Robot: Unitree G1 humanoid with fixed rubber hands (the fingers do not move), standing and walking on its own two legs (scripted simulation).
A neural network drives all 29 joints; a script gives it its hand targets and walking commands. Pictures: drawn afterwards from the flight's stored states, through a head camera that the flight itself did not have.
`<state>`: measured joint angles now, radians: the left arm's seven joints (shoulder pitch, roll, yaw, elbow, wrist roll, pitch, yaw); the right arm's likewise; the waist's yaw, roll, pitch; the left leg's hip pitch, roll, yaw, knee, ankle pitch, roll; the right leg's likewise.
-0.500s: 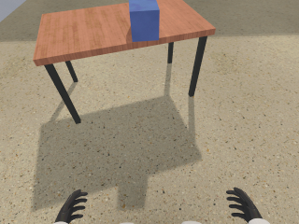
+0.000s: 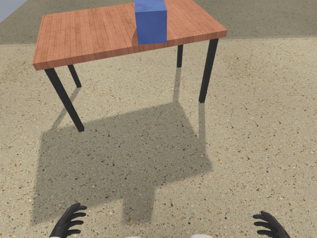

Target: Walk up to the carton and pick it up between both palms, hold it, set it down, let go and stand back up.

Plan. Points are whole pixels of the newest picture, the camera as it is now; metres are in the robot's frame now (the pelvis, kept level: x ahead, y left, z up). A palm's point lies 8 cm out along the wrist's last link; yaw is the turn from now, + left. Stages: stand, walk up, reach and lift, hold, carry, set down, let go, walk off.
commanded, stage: walk up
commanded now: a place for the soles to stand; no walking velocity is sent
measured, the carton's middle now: (150, 18) +1.24 +0.06 -0.01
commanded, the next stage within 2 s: none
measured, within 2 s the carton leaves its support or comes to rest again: neither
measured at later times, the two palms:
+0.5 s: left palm (67, 215) +0.20 +0.28 -0.10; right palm (288, 211) +0.19 -0.31 -0.06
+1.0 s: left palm (84, 195) +0.26 +0.25 -0.11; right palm (290, 187) +0.26 -0.35 -0.08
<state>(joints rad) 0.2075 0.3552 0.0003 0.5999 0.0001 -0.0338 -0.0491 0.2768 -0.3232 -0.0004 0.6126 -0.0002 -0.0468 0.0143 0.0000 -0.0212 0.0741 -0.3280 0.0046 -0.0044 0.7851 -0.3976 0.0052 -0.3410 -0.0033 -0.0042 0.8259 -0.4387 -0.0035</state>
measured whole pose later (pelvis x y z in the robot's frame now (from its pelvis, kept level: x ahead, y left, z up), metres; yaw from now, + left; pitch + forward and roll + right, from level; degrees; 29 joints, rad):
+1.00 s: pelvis +0.17 -0.05 -0.02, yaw +8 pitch -3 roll +1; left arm 0.24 0.43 0.00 0.60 0.00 0.01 -0.06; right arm 0.42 -0.39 0.00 0.64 0.00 -0.09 -0.05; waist -0.02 -0.08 0.08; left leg -0.41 0.01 0.05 0.96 -0.50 0.03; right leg -0.66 -0.06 -0.04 1.15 -0.47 -0.05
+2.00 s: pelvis +0.34 -0.16 -0.03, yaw +15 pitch -5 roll -1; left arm 0.28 0.47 0.00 0.60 0.00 -0.05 -0.05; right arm 0.37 -0.43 0.00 0.65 0.00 -0.09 -0.01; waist 0.01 -0.03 0.10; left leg -0.50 0.08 0.02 1.09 -0.52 0.02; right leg -0.49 -0.06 -0.14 1.02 -0.45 -0.05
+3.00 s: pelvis +0.42 -0.14 -0.03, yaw +16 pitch -3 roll -1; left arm 0.28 0.47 0.00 0.60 0.00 -0.05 -0.02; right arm 0.30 -0.43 0.00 0.65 0.00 -0.08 -0.02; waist 0.00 -0.04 0.09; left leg -0.50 0.09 0.03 1.09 -0.58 -0.01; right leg -0.47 -0.05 -0.11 1.02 -0.50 -0.04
